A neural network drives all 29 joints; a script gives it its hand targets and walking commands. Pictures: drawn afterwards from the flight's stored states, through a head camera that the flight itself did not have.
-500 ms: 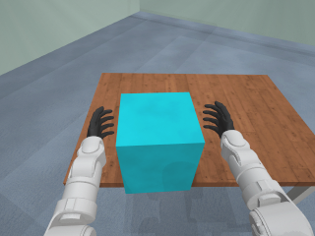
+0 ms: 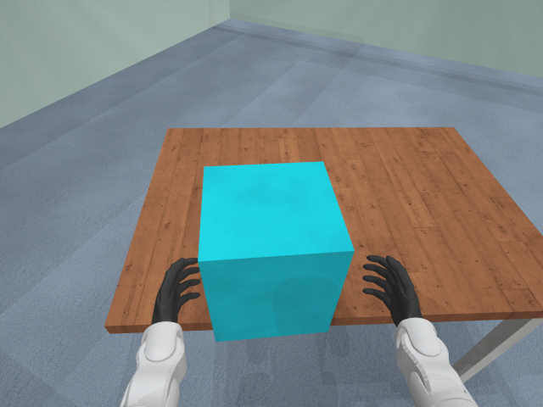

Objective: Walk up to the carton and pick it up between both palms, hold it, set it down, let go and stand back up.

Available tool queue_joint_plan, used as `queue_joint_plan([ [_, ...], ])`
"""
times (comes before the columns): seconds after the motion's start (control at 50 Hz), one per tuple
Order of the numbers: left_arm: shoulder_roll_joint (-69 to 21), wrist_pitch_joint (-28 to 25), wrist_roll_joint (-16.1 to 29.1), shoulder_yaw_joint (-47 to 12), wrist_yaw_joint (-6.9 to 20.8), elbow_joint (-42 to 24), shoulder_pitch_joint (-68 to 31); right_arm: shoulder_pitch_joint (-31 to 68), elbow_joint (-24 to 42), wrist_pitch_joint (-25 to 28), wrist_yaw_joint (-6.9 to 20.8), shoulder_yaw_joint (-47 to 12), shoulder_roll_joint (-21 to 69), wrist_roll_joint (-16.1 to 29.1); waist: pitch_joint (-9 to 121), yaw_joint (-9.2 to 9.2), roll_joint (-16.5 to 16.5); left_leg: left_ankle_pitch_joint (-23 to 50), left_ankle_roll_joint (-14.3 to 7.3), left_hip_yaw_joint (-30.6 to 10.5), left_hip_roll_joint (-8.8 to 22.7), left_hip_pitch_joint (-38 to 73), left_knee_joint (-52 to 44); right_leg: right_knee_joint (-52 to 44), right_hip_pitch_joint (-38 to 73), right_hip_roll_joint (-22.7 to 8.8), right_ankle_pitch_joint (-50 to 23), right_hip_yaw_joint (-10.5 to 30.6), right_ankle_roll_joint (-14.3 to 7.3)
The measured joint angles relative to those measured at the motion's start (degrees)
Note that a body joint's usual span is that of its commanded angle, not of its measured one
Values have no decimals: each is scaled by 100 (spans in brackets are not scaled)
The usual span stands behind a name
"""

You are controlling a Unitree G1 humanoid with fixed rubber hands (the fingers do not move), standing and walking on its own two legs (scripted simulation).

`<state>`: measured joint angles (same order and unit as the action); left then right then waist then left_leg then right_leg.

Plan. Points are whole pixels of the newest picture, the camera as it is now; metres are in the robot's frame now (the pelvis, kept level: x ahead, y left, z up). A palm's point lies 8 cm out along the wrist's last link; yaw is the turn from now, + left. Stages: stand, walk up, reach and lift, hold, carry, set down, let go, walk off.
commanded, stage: set down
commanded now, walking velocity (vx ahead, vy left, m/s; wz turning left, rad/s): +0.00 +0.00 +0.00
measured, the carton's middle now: (268, 253) +0.41 +0.01 -0.01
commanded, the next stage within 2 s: let go in 1.52 s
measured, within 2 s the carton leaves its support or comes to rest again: neither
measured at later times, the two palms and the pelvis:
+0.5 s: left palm (151, 371) +0.22 +0.18 -0.04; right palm (400, 353) +0.24 -0.19 -0.04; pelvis +0.00 +0.00 -0.01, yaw +1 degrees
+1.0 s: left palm (133, 388) +0.20 +0.21 -0.06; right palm (407, 379) +0.21 -0.20 -0.06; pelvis +0.02 +0.01 +0.00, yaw -1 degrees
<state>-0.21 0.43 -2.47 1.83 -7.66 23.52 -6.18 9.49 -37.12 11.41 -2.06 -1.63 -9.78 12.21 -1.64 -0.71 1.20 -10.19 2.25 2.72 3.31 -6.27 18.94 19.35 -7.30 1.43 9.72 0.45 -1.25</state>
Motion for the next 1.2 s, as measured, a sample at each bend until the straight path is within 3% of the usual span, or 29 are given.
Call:
queue_joint_plan([
  [0.12,60,-853,202,-87,-167,498,359,-649,105,364,186,9,-26,-95,-7,-79,-6,-29,-7,42,-14,-70,47,189,-155,-7,89,54,-5],
  [0.26,261,-1709,354,-139,-191,1132,460,-704,-129,820,258,-109,69,-123,-4,-126,90,-79,22,-9,-10,-282,213,401,-375,0,175,26,-32],
  [0.38,299,-2180,344,-186,-82,1560,593,-611,-793,1325,248,-222,103,-70,78,-145,82,-186,26,-75,-25,-372,402,547,-423,-14,280,-20,-27],
  [0.5,339,-2377,370,-242,-39,1551,863,-724,-1248,1705,272,-245,99,-38,126,-96,-10,-269,16,-118,-39,-320,501,575,-324,-25,336,-45,-11],
  [0.74,562,-1718,538,-292,46,1707,839,-1085,-1177,1319,320,-176,-25,-298,-39,-112,48,-205,-14,-18,-74,-42,294,512,-152,-45,314,71,12],
  [0.92,662,-1156,368,-193,172,1213,1164,-1359,-860,1038,332,-192,-54,-388,-80,-196,74,-199,-20,30,-54,238,74,222,142,-21,250,120,27],
  [1.2,786,-286,224,-143,449,546,1869,-1957,-371,543,324,-3,-75,-820,-172,-144,-94,-245,-84,30,-91,498,-95,-125,490,-58,205,117,95],
])
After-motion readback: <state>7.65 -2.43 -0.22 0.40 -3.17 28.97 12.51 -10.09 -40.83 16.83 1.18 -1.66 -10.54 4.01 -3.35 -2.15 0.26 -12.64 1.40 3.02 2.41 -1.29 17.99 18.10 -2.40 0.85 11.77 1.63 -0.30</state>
